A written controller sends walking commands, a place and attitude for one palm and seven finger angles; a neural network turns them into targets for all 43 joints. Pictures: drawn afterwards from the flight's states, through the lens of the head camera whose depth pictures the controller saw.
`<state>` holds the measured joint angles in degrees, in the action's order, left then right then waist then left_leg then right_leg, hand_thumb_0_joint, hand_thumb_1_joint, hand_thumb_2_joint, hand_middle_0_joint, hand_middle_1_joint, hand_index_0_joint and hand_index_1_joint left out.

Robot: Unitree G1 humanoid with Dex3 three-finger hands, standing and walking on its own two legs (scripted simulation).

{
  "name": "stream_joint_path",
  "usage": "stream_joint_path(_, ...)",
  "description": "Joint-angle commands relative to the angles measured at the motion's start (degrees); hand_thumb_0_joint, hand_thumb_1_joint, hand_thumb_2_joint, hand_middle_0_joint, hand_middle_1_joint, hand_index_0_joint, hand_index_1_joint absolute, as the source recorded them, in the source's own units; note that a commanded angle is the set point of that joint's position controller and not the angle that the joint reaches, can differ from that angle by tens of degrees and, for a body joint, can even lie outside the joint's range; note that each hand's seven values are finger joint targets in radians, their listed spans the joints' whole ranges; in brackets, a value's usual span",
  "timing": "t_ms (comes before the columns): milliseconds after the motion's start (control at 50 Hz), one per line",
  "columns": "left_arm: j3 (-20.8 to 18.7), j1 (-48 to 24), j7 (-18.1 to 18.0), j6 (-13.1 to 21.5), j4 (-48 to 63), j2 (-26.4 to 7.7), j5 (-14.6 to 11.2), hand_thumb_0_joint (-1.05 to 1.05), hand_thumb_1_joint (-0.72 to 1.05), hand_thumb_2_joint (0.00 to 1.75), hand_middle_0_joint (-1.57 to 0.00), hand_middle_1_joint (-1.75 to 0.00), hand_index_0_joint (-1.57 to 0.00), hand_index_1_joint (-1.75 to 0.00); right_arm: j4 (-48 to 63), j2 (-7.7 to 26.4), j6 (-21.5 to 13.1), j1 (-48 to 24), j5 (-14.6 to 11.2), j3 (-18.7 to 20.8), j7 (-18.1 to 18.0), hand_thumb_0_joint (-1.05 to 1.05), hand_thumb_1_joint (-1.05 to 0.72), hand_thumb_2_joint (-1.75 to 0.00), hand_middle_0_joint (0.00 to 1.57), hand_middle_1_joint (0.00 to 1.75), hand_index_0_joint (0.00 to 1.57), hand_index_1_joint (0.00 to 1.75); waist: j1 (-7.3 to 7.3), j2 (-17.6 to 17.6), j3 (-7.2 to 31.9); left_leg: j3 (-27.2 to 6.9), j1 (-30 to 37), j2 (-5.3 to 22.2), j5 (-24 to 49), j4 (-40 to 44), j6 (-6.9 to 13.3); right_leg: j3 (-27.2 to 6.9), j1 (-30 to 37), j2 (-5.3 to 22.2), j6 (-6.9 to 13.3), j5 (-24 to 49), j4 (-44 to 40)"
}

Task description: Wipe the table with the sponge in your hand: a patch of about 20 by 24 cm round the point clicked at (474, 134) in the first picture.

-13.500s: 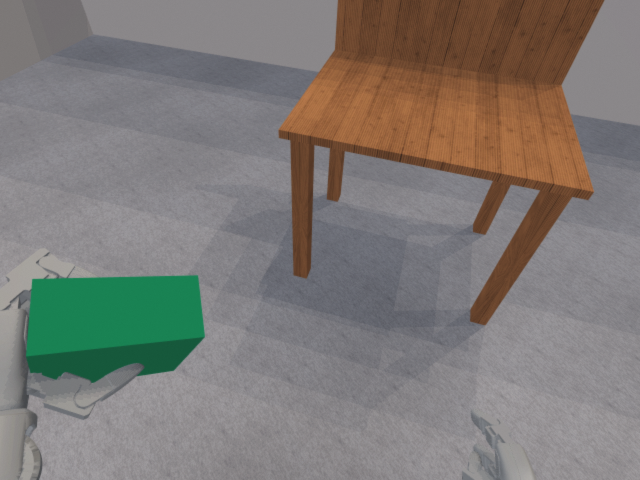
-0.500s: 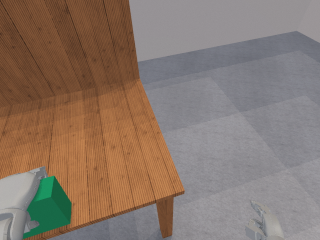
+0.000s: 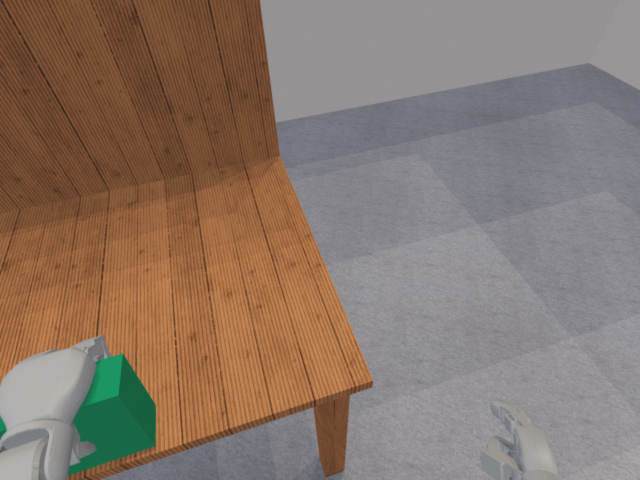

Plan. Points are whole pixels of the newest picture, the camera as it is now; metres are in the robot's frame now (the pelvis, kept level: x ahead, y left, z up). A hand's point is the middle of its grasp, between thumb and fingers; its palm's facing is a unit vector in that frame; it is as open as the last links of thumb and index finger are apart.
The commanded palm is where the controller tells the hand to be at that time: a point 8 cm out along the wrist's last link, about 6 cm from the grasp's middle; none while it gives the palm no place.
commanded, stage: lower the sponge onto the table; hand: left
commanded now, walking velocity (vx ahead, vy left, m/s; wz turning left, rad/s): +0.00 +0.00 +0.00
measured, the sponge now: (91, 426) +0.16 +0.34 -0.05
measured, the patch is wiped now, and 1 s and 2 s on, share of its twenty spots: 0.00 0.10 0.40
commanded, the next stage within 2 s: wipe forward along the first lane in 0.26 s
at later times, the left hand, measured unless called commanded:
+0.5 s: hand (77, 399) +0.18 +0.34 +0.00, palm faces -0.11 -0.04 -0.99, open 10.3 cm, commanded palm +0.17 +0.34 +0.04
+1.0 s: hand (79, 358) +0.23 +0.37 +0.00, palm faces -0.14 +0.01 -0.99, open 10.3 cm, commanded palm +0.22 +0.37 +0.02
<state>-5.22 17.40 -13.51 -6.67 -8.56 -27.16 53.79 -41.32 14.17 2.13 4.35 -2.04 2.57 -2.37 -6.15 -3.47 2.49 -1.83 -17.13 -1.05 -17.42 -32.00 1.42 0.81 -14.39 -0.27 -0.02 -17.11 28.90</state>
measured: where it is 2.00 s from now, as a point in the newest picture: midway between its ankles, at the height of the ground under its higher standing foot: outside the picture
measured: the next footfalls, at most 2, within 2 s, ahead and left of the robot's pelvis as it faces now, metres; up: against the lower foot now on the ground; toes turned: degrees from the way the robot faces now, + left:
none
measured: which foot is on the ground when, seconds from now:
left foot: down 0.00-1.00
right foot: down 0.00-1.00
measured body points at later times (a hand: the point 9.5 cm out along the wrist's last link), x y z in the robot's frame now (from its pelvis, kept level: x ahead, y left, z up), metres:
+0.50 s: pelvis +0.00 +0.00 +0.00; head +0.01 -0.02 +0.44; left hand +0.18 +0.34 +0.05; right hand +0.20 -0.24 -0.11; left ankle -0.01 +0.10 -0.73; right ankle -0.02 -0.13 -0.73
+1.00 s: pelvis -0.02 -0.01 -0.01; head +0.02 -0.03 +0.43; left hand +0.23 +0.37 +0.05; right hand +0.13 -0.28 -0.14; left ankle -0.01 +0.10 -0.73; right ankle -0.02 -0.13 -0.73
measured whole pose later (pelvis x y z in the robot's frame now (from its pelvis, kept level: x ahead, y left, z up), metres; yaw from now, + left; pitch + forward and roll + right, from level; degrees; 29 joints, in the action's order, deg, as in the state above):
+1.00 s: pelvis -0.02 -0.01 -0.01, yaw +0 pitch +10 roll -1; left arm -9.3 -2.9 -14.4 -0.3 -31.7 -32.6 56.0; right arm -42.3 16.8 3.6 9.9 -3.0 4.0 -2.8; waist -3.8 -3.9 5.7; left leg -3.0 -31.0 -0.2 -18.7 -40.0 0.5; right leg 2.0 -28.1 -1.2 0.9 -18.7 37.1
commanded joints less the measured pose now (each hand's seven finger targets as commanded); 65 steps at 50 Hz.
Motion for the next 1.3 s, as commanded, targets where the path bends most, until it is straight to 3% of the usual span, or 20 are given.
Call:
stream_joint_path(0,-7.27,-9.0,-3.03,0.2,9.44,-14.15,1.51,0.0,0.1,1.3,-1.2,-1.6,-1.2,-1.6,8.21,7.61,-2.66,-8.24,0.35,2.37,-0.83,0.0,-0.9,-0.9,0.2,0.3,0.2,0.3,0.62,-1.95,8.09,-1.41,4.38,0.1,15.44,3.75,1.21,-0.47,0.45,-1.12,3.79,11.49,-2.7)
stream_joint_path(80,-8.86,-6.95,-2.98,0.02,7.8,-15.32,1.55,0.0,0.1,1.3,-1.2,-1.6,-1.2,-1.6,7.94,7.9,-2.4,-8.43,0.23,2.46,-0.61,0.0,-0.9,-0.9,0.2,0.3,0.2,0.3,-0.11,-1.13,8.98,-1.83,3.84,0.0,17.06,3.5,0.84,-1.26,1.03,-1.36,4.18,12.92,-2.2)
stream_joint_path(100,-5.66,-7.16,-2.7,-0.11,7.61,-12.07,1.4,0.0,0.1,1.3,-1.2,-1.6,-1.2,-1.6,8.32,7.67,-2.37,-8.15,0.25,2.44,-0.54,0.0,-0.9,-0.9,0.2,0.3,0.2,0.3,0.57,-0.91,8.37,-1.57,3.46,0.0,16.32,3.35,0.99,-0.27,0.62,-1.1,3.86,12.64,-2.13)
stream_joint_path(180,-7.3,-7.82,-2.72,0.05,6.28,-13.64,1.36,0.0,0.1,1.3,-1.2,-1.6,-1.2,-1.6,8.12,7.9,-2.3,-8.34,0.11,2.49,-0.61,0.0,-0.9,-0.9,0.2,0.3,0.2,0.3,0.44,0.57,8.07,-1.58,2.92,0.05,15.31,3.26,1.02,-1.29,-0.33,-1.42,4.02,12.1,-2.19)
stream_joint_path(340,-5.86,-5.19,-3.39,0.4,3.97,-11.55,1.66,0.0,0.1,1.3,-1.2,-1.6,-1.2,-1.6,8.14,8.08,-2.3,-6.9,0.3,3.03,-0.44,0.0,-0.9,-0.9,0.2,0.3,0.2,0.3,0.59,1.82,8.84,-0.84,1.31,-0.12,15.0,1.85,1.24,-0.45,-0.73,-1.0,3.66,13.55,-1.23)
stream_joint_path(480,-7.22,-12.9,-3.73,0.5,-0.65,-14.47,2.45,0.0,0.1,1.3,-1.2,-1.6,-1.2,-1.6,7.05,8.44,-1.98,-6.28,-0.18,2.8,-1.1,0.0,-0.9,-0.9,0.2,0.3,0.2,0.3,1.61,2.49,7.74,-0.78,-0.54,-0.5,11.99,1.34,1.31,-1.0,-3.27,-1.27,3.74,10.7,-0.98)
stream_joint_path(500,-5.17,-15.07,-3.58,0.58,-1.74,-12.8,2.63,0.0,0.1,1.3,-1.2,-1.6,-1.2,-1.6,6.81,8.47,-2.06,-5.31,-0.1,2.89,-1.11,0.0,-0.9,-0.9,0.2,0.3,0.2,0.3,2.43,3.26,7.62,-0.63,-0.79,-0.45,11.59,0.94,1.41,-0.16,-3.85,-1.11,3.55,10.69,-0.59)
stream_joint_path(620,-5.03,-18.33,-2.28,0.93,-8.17,-13.98,2.84,0.0,0.1,1.3,-1.2,-1.6,-1.2,-1.6,6.32,9.06,-1.69,-3.55,-0.39,3.01,-1.34,0.0,-0.9,-0.9,0.2,0.3,0.2,0.3,2.7,4.48,8.56,0.01,-3.29,-0.92,10.11,-0.04,1.66,-0.5,-4.1,-0.96,3.35,11.03,-0.41)
stream_joint_path(680,-7.64,-18.37,-1.83,1.53,-11.46,-16.81,2.85,0.0,0.1,1.3,-1.2,-1.6,-1.2,-1.6,6.16,9.49,-1.34,-3.03,-0.52,3.0,-1.39,0.0,-0.9,-0.9,0.2,0.3,0.2,0.3,2.31,4.86,8.56,0.08,-4.86,-1.04,9.8,-0.36,1.67,-1.24,-4.09,-1.05,3.43,11.3,-0.42)
stream_joint_path(700,-5.19,-21.37,-1.52,1.83,-12.1,-15.29,3.04,0.0,0.1,1.3,-1.2,-1.6,-1.2,-1.6,6.1,9.46,-1.22,-2.16,-0.57,2.89,-1.41,0.0,-0.9,-0.9,0.2,0.3,0.2,0.3,3.45,4.73,8.36,0.26,-5.32,-1.14,9.16,-0.85,1.8,-0.68,-4.84,-0.98,3.23,10.94,-0.06)
stream_joint_path(780,-8.47,-22.32,-1.35,3.41,-15.97,-18.73,3.28,0.0,0.1,1.3,-1.2,-1.6,-1.2,-1.6,5.92,10.01,-1.03,-1.08,-0.62,3.26,-1.34,0.0,-0.9,-0.9,0.2,0.3,0.2,0.3,2.82,5.25,9.12,0.43,-7.42,-1.04,8.39,-1.63,1.88,-1.37,-5.45,-1.11,3.32,10.45,0.31)
stream_joint_path(800,-5.86,-23.55,-1.34,3.79,-16.28,-16.46,3.58,0.0,0.1,1.3,-1.2,-1.6,-1.2,-1.6,6.15,9.78,-0.99,-0.26,-0.56,3.31,-1.26,0.0,-0.9,-0.9,0.2,0.3,0.2,0.3,3.63,4.84,9.41,0.57,-7.5,-1.15,8.13,-2.24,1.96,-0.65,-6.17,-1.02,3.11,10.27,0.83)
stream_joint_path(860,-5.64,-25.35,-1.8,4.66,-18.34,-16.45,4.01,0.0,0.1,1.3,-1.2,-1.6,-1.2,-1.6,6.12,10.12,-0.95,1.01,-0.49,3.67,-0.97,0.0,-0.9,-0.9,0.2,0.3,0.2,0.3,3.87,4.74,10.79,0.66,-8.45,-0.9,7.78,-3.42,2.01,-0.38,-7.87,-1.12,3.17,10.06,1.74)
stream_joint_path(880,-8.23,-24.32,-2.09,5.0,-19.18,-18.48,3.79,0.0,0.1,1.3,-1.2,-1.6,-1.2,-1.6,5.98,10.29,-0.8,1.03,-0.6,3.81,-1.02,0.0,-0.9,-0.9,0.2,0.3,0.2,0.3,3.3,5.27,11.06,0.57,-9.09,-0.83,7.76,-3.26,1.93,-0.8,-7.4,-1.31,3.32,9.69,1.85)
stream_joint_path(900,-6.51,-24.39,-2.26,5.08,-20.19,-16.75,3.52,0.0,0.1,1.3,-1.2,-1.6,-1.2,-1.6,6.14,10.23,-0.71,1.8,-0.54,3.78,-1.01,0.0,-0.9,-0.9,0.2,0.3,0.2,0.3,3.95,6.2,11.33,0.69,-9.72,-0.88,7.46,-3.86,2.07,-0.37,-7.34,-1.18,2.97,10.13,2.16)
stream_joint_path(960,-7.79,-26.87,-2.72,5.47,-23.73,-18.83,3.76,0.0,0.1,1.3,-1.2,-1.6,-1.2,-1.6,5.63,10.79,-0.42,2.75,-0.65,4.03,-0.94,0.0,-0.9,-0.9,0.2,0.3,0.2,0.3,4.32,8.35,11.06,0.83,-12.3,-0.73,6.05,-4.92,2.14,-0.59,-8.78,-1.17,2.74,9.24,2.71)
stream_joint_path(1000,-6.41,-29.12,-2.82,5.74,-24.67,-18.13,3.79,0.0,0.1,1.3,-1.2,-1.6,-1.2,-1.6,5.61,10.75,-0.41,3.21,-0.84,3.88,-0.82,0.0,-0.9,-0.9,0.2,0.3,0.2,0.3,4.91,6.25,10.85,0.99,-12.58,-0.75,5.49,-5.13,2.16,-0.49,-9.76,-1.11,2.75,8.39,3.15)
stream_joint_path(1180,-6.73,-37.15,-2.07,6.33,-31.98,-21.53,4.64,0.0,0.1,1.3,-1.2,-1.6,-1.2,-1.6,5.52,11.38,0.35,5.55,-1.27,3.66,-0.57,0.0,-0.9,-0.9,0.2,0.3,0.2,0.3,5.63,6.71,11.46,0.66,-15.58,-0.51,2.29,-6.29,2.41,-0.25,-13.22,-1.49,2.89,3.54,4.1)
stream_joint_path(1220,-4.61,-39.58,-2.02,6.93,-32.51,-20.06,4.9,0.0,0.1,1.3,-1.2,-1.6,-1.2,-1.6,5.63,11.22,0.4,6.64,-1.18,3.65,-0.4,0.0,-0.9,-0.9,0.2,0.3,0.2,0.3,6.31,5.53,12.28,0.7,-15.36,-0.46,2.08,-6.98,2.44,0.3,-14.44,-1.53,2.82,3.25,4.79)
stream_joint_path(1280,-6.92,-41.59,-2.13,7.82,-34.89,-23.04,5.12,0.0,0.1,1.3,-1.2,-1.6,-1.2,-1.6,5.44,11.51,0.73,6.91,-1.31,3.64,-0.4,0.0,-0.9,-0.9,0.2,0.3,0.2,0.3,5.97,5.6,12.42,0.64,-16.3,-0.23,1.54,-7.19,2.44,-0.01,-15.02,-1.63,2.98,2.27,4.99)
